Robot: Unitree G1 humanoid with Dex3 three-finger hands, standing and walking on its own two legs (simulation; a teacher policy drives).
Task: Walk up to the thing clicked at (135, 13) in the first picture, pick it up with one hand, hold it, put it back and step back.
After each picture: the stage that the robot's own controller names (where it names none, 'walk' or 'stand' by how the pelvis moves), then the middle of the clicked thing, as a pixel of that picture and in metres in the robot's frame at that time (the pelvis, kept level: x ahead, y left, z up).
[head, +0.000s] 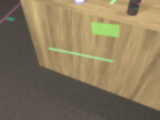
stand; (134, 4) +0.90 -0.31 +0.04
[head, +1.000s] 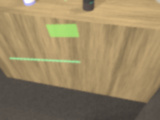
walk; out of the picture +0.84 +0.01 +0.07
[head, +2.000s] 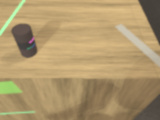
stand; (25, 41) +0.48 +0.24 +0.07
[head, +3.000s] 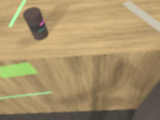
stand; (36, 24) +0.56 +0.21 +0.07
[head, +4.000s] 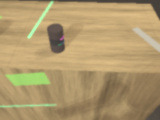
stand; (56, 38) +0.56 +0.13 +0.04
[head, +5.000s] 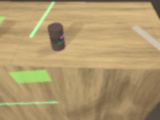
stand; (56, 37) +0.58 +0.13 +0.04
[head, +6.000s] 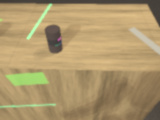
stand; (54, 39) +0.57 +0.14 +0.04
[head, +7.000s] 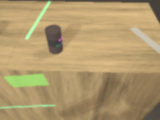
stand; (54, 40) +0.55 +0.14 +0.04
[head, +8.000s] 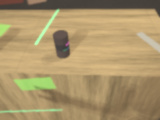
rise first; (62, 44) +0.56 +0.13 +0.04
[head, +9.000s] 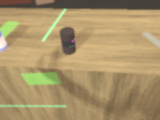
go down; (68, 41) +0.58 +0.11 +0.05
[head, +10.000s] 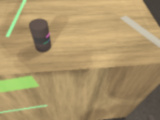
go down; (41, 36) +0.54 +0.12 +0.06
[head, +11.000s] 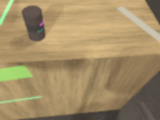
close in; (34, 24) +0.57 +0.12 +0.07
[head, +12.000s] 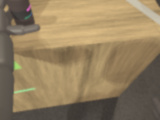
close; (21, 10) +0.58 +0.13 +0.10
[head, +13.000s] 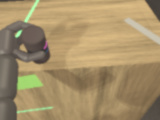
lift; (36, 46) +0.42 +0.13 +0.16
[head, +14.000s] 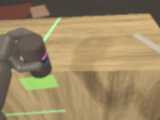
lift; (36, 57) +0.31 +0.14 +0.23
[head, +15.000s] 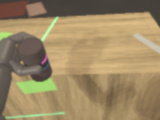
hold; (36, 61) +0.32 +0.14 +0.21
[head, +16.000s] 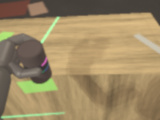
hold; (36, 63) +0.31 +0.14 +0.21
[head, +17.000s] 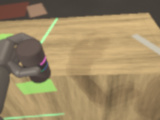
hold; (35, 62) +0.31 +0.14 +0.21
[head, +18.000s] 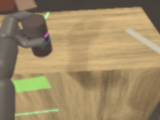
crouch; (38, 37) +0.41 +0.13 +0.22
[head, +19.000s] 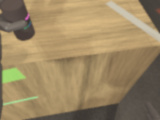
lower; (19, 20) +0.51 +0.13 +0.14
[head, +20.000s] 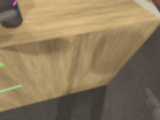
lower; (5, 5) +0.56 +0.11 +0.12
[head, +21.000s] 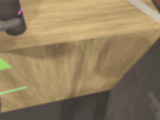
lower; (10, 13) +0.54 +0.12 +0.11
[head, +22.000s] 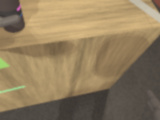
lower; (9, 10) +0.54 +0.12 +0.11
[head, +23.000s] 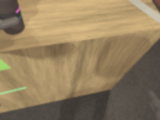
lower; (8, 12) +0.54 +0.12 +0.11
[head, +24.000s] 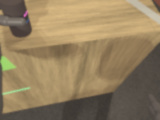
open; (17, 16) +0.54 +0.11 +0.11
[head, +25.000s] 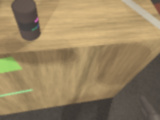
sink last; (27, 20) +0.52 +0.10 +0.10
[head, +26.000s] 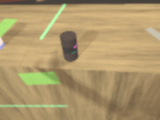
sink last; (69, 46) +0.51 +0.10 +0.07
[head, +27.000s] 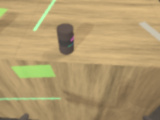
stand; (65, 39) +0.53 +0.09 +0.06
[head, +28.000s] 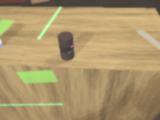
stand; (66, 46) +0.54 +0.09 +0.05
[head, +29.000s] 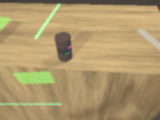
stand; (64, 47) +0.52 +0.10 +0.04
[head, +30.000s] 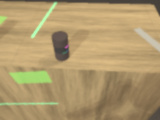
stand; (61, 46) +0.52 +0.11 +0.04
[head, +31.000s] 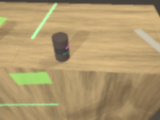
stand; (61, 47) +0.52 +0.11 +0.04
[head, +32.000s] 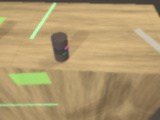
stand; (60, 47) +0.51 +0.11 +0.04
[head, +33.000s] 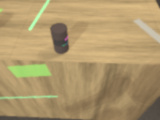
walk; (60, 39) +0.54 +0.11 +0.04
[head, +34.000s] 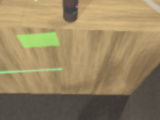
walk; (70, 7) +0.66 +0.07 +0.06
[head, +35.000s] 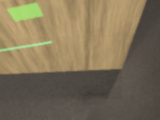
walk; out of the picture +0.90 +0.19 +0.07
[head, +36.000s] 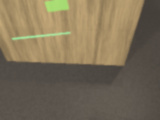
walk; out of the picture +1.25 +0.05 +0.07
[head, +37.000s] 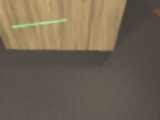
stand; out of the picture +1.49 +0.11 +0.04
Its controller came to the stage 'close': yes
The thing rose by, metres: 0.20
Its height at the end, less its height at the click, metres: +0.00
